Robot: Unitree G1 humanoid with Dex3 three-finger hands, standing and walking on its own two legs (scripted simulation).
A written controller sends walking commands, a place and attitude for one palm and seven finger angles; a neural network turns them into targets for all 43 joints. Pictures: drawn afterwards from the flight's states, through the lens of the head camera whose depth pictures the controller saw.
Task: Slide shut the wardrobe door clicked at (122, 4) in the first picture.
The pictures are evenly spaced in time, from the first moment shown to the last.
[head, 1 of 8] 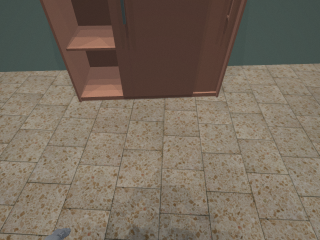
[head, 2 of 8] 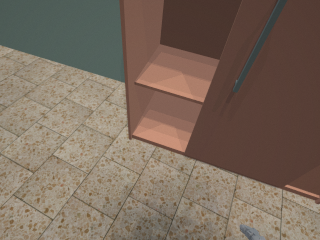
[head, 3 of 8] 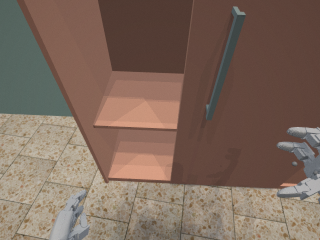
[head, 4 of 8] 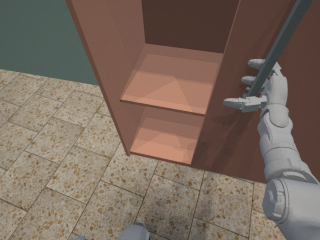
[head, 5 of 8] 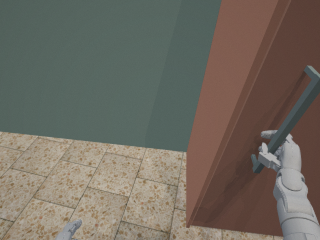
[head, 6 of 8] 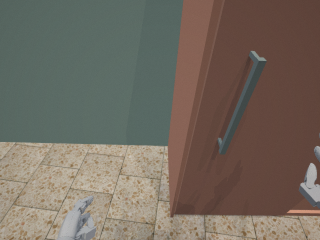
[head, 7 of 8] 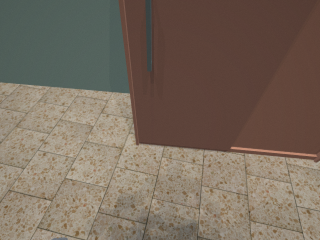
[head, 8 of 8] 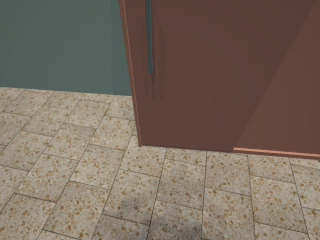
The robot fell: no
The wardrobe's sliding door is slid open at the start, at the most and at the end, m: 0.40 0.40 0.00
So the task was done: yes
